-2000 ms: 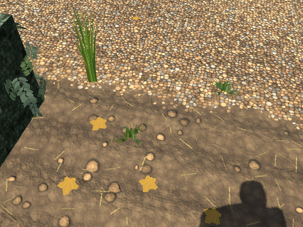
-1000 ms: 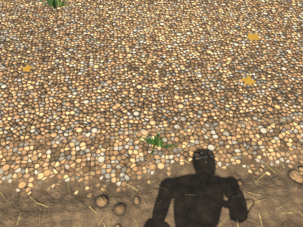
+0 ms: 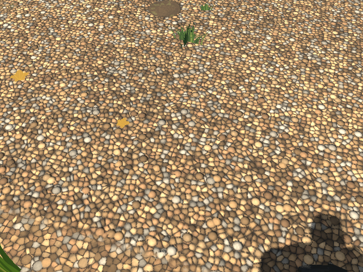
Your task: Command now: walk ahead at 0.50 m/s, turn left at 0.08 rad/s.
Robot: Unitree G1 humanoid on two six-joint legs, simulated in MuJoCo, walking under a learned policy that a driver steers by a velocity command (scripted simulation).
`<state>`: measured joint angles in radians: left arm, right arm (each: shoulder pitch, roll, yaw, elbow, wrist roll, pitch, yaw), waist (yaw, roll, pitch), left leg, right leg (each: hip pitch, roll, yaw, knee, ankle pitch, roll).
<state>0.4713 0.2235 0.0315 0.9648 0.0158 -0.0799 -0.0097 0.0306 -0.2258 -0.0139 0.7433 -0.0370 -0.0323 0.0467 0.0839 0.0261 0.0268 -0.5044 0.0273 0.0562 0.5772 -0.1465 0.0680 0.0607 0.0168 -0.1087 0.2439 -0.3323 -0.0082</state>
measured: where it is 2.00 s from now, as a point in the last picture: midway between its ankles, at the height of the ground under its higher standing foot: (240, 182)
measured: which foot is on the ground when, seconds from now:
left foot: up 0.00-0.02, down 0.04-0.58, up 0.60-1.00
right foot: down 0.00-0.04, up 0.06-0.58, down 0.60-1.00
